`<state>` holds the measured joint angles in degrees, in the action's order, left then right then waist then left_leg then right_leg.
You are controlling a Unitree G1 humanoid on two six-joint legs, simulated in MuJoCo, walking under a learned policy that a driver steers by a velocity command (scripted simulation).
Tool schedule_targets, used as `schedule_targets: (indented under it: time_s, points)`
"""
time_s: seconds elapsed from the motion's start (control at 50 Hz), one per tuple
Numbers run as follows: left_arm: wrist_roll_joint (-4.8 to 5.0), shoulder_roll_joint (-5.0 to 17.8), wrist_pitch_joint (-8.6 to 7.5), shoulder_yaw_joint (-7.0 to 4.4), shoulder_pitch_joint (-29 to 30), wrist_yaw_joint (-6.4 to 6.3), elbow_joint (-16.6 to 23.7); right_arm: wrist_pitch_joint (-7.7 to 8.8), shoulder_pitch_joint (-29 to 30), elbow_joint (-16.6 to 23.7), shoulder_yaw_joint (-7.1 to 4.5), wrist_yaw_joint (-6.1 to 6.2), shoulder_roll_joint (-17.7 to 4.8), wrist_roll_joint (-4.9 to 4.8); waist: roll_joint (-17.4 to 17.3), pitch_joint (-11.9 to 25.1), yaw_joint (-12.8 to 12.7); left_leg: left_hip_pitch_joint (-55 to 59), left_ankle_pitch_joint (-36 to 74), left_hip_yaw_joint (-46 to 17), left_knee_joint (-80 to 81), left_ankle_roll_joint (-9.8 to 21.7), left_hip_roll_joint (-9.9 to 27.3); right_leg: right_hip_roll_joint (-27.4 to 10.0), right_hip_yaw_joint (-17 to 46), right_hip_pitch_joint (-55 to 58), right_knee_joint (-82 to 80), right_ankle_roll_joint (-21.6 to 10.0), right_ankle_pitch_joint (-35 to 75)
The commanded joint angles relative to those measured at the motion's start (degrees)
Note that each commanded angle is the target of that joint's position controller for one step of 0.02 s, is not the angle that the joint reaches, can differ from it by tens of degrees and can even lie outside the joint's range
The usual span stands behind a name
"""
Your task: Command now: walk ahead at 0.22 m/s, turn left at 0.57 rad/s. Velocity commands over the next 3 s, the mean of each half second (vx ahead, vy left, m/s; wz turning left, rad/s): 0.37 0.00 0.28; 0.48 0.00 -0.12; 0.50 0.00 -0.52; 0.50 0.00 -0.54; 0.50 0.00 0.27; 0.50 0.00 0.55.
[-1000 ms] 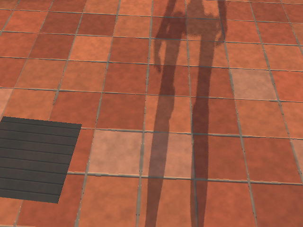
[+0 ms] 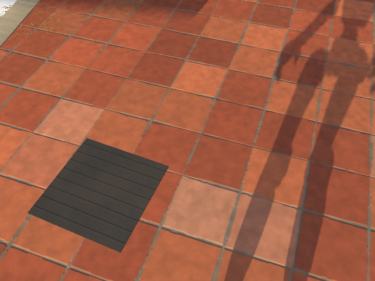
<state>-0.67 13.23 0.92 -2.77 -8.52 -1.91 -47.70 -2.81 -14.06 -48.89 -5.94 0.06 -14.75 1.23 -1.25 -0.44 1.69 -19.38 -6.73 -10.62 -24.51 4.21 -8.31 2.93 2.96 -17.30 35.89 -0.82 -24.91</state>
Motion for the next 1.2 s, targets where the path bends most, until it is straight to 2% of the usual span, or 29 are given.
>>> schedule_targets:
  time_s: [0.02,0.04,0.06,0.08,0.1,0.16,0.26,0.34,0.38,0.42,0.46,0.48,0.5,0.52,0.54,0.56,0.6,0.68,0.74,0.86,0.92,0.96,0.98,1.0,1.02,1.04,1.08,1.14,1.2]
  points:
    - [-0.10,8.3,-1.49,-2.12,-16.7,-1.25,-0.8,0.41,8.8,6.7,-1.47,0.07,-5.5,-0.50,0.5,-0.8,-9.6,-21.2,-33.2,-9.4,2.2,-1.9,3.0,-3.2,1.3,25.7,-22.2,-3.2,-0.9]
    - [-0.58,13.6,-2.00,-2.85,-14.4,-1.82,1.0,1.04,4.4,7.4,0.04,0.45,0.5,-1.69,17.1,3.1,-6.4,-25.6,-30.0,3.0,-20.6,-2.4,-3.0,-23.9,24.8,26.5,-28.5,-6.1,-18.2]
    - [-2.05,14.2,-2.13,-3.13,-7.2,-1.63,2.6,1.96,7.3,7.7,-0.77,0.15,-5.1,0.42,10.0,-4.0,-4.2,-28.2,-19.0,1.8,-26.1,-2.8,1.4,-26.0,32.3,13.2,-32.4,-9.7,-21.9]
    - [-1.67,10.9,-2.59,-2.42,-4.2,-1.37,2.9,2.43,6.2,7.1,-1.16,-0.91,-6.4,0.97,6.0,-5.2,-0.9,-23.8,-13.0,-0.2,-29.9,-2.5,3.2,-22.9,28.3,8.7,-31.7,-9.5,-19.6]
    - [-1.14,8.8,-3.24,-1.91,-2.0,-0.77,3.1,2.69,2.5,5.5,-1.09,-1.94,-6.2,1.25,5.8,-4.3,1.2,-21.6,-9.5,0.9,-33.5,-2.8,3.2,-19.3,22.7,8.1,-31.0,-8.2,-14.7]
    - [-0.77,7.3,-4.76,-1.60,-5.7,0.73,2.2,2.75,-0.3,3.3,-0.44,-3.25,-4.7,1.64,8.1,-3.8,0.1,-21.1,-6.1,3.6,-38.8,-3.5,4.0,-14.3,12.8,8.9,-30.9,-7.6,-7.3]
    - [-0.47,8.4,-6.19,-2.29,-15.5,1.58,-1.5,3.19,9.5,6.0,0.65,-3.41,-4.2,1.35,7.9,-5.6,-4.8,-26.5,-3.3,5.3,-28.4,-5.3,6.6,-15.5,9.4,18.1,-30.6,-9.4,3.6]
    - [-0.49,8.4,-6.22,-2.22,-18.4,1.91,-3.1,3.85,17.1,8.5,2.30,-4.13,-1.9,1.07,9.8,-6.0,-7.3,-17.6,-4.0,13.3,-14.7,-5.3,9.4,-15.0,4.6,15.8,-29.1,-9.5,12.7]
    - [-0.67,9.0,-6.02,-2.36,-19.9,2.09,-4.1,4.12,18.1,9.1,2.62,-4.07,-2.0,0.83,11.0,-6.2,-7.5,-11.9,-7.4,15.9,-9.8,-3.6,8.4,-15.5,3.5,14.6,-26.6,-9.5,20.5]
    - [-0.51,10.0,-5.68,-2.58,-20.0,2.05,-4.7,4.62,14.8,8.7,2.42,-3.38,-2.8,0.68,11.2,-4.9,-5.3,-4.7,-8.7,17.1,-6.4,-1.2,6.8,-17.2,3.7,14.0,-22.8,-9.4,29.8]
    - [0.20,9.2,-5.45,-2.15,-18.1,2.01,-4.8,5.88,0.7,3.8,1.30,-1.97,-4.8,1.15,6.0,2.2,1.9,15.1,-4.1,16.1,0.3,1.4,5.1,-13.5,-1.7,10.0,-7.0,-7.0,43.2]
    - [0.51,7.4,-5.47,-1.34,-16.2,2.05,-2.9,6.61,-9.8,1.8,0.27,-1.03,-8.7,2.29,0.1,10.3,6.7,29.7,-13.3,4.1,2.5,3.7,16.0,-10.7,-4.7,0.4,8.0,-5.2,31.0]
    - [1.11,1.0,-5.70,0.10,-18.1,2.43,0.0,6.63,-15.2,0.6,-1.15,-0.42,-15.6,2.26,-16.2,14.7,5.8,41.2,-21.8,-22.8,9.4,9.0,32.1,-1.7,-8.3,-18.8,25.7,-2.8,-2.4]
    - [-0.23,7.5,-5.29,-1.63,-15.2,1.91,-1.0,6.32,-12.9,0.5,-0.61,-0.44,-13.0,0.83,-7.2,10.5,5.5,34.7,-20.7,-25.9,11.0,9.6,31.5,-3.7,-1.3,-22.5,32.4,-4.1,-3.2]
    - [-0.06,7.0,-5.54,-1.75,-12.9,2.49,-0.4,6.27,-7.1,1.3,0.50,-0.69,-9.7,0.63,-4.2,4.0,2.5,28.5,-16.3,-17.1,10.6,8.6,28.5,-6.6,-0.2,-23.2,32.9,-4.8,2.3]
    - [0.08,5.8,-5.85,-1.37,-11.9,3.01,-0.6,6.50,-3.6,1.7,1.34,-0.97,-6.6,0.57,-2.6,1.1,1.0,22.5,-9.5,-10.9,12.3,7.4,25.4,-8.1,-0.6,-21.1,30.4,-4.6,6.4]
    - [-1.17,4.7,-4.70,-1.33,-12.9,3.67,-1.6,7.14,-1.2,1.4,2.34,-0.77,-3.8,0.06,-4.5,-1.1,-1.7,17.1,-2.4,-2.8,14.8,5.6,20.5,-9.5,-1.9,-17.9,27.1,-3.4,9.3]
    - [-1.72,3.6,-3.24,-1.26,-9.2,4.66,-0.5,8.47,-5.6,-1.4,2.38,-0.55,-4.6,-0.78,-3.2,-2.7,-2.7,16.4,11.2,2.6,16.8,7.3,19.6,-9.6,-4.0,-21.1,25.0,-1.2,13.2]
    - [-1.39,3.0,-3.11,-0.79,-2.0,4.88,1.9,8.64,-7.5,-2.8,2.72,-0.52,-4.0,-0.50,-2.9,-4.7,-1.9,16.6,16.2,7.1,17.8,7.1,18.6,-9.4,-4.9,-24.2,18.5,-0.3,18.7]
    - [-0.84,2.3,-3.38,0.43,7.8,5.21,5.5,9.19,-10.2,-5.1,3.02,0.31,-4.9,-0.15,-1.9,-6.7,-0.2,19.5,24.0,14.5,18.8,4.7,20.2,-5.7,-7.5,-17.4,1.5,-3.8,25.8]
    - [-1.12,3.6,-3.54,-0.09,4.9,4.61,5.1,8.87,-9.6,-5.8,2.88,1.17,-6.6,0.21,-3.0,-3.3,-2.2,26.1,46.4,17.6,9.3,3.2,21.3,-1.5,-10.3,-11.5,-1.1,-7.2,20.0]
    - [-1.44,5.8,-3.89,-1.25,-5.7,4.21,2.1,7.71,-9.2,-5.7,2.39,1.65,-8.4,0.80,-3.8,3.3,-6.6,26.9,54.5,19.3,-8.6,2.2,21.1,2.4,-11.4,-0.6,-3.6,-9.5,15.2]
    - [-2.13,8.1,-4.18,-2.33,-13.8,3.79,-0.3,7.34,-9.0,-5.1,2.39,1.67,-8.7,0.61,-2.2,7.6,-10.1,19.5,45.2,20.5,-22.2,1.3,19.7,1.3,-8.0,11.7,-6.6,-11.5,15.1]
    - [-2.67,14.4,-4.00,-4.18,-19.4,2.93,-0.6,7.58,-10.7,-2.4,3.20,1.18,-5.3,-0.29,6.7,14.1,-10.3,3.4,18.7,21.9,-43.5,-0.5,14.7,-13.3,12.7,26.7,-7.2,-17.0,11.3]
    - [-0.94,16.3,-3.39,-4.67,-16.5,3.18,0.0,8.05,-11.5,-0.4,3.00,0.26,-4.3,-0.86,14.6,18.9,-6.5,-14.6,-22.9,13.6,-59.1,-2.2,3.3,-23.5,42.0,35.8,-16.9,-24.7,15.3]
    - [0.51,14.8,-3.09,-4.54,-13.0,3.27,0.1,8.42,-5.9,0.8,2.72,0.04,-6.4,0.15,6.1,12.7,-6.4,-20.5,-17.7,6.6,-59.5,-1.3,8.0,-21.1,35.5,31.6,-18.6,-22.5,12.5]
    - [0.24,9.4,-3.15,-3.17,-8.4,2.87,0.3,9.22,-2.3,1.9,3.07,-0.18,-5.5,-0.07,-1.0,1.2,-3.1,-18.1,-10.9,7.6,-50.1,-1.6,12.5,-17.2,23.3,15.6,-21.5,-18.2,20.2]
    - [0.68,8.0,-4.39,-2.48,-7.6,2.57,0.1,6.14,-3.8,2.3,3.42,-0.41,-4.0,1.86,0.7,0.3,0.3,-11.2,-10.9,8.2,-42.4,-4.1,14.1,-11.8,15.2,6.4,-23.2,-16.1,29.8]
    - [0.81,10.1,-4.93,-3.00,-10.2,2.50,-0.3,4.92,0.7,4.4,3.50,-0.77,-3.6,1.84,1.9,-0.9,-0.4,-14.1,-6.2,9.8,-35.6,-6.2,14.3,-9.5,12.9,4.8,-25.1,-15.5,29.6]
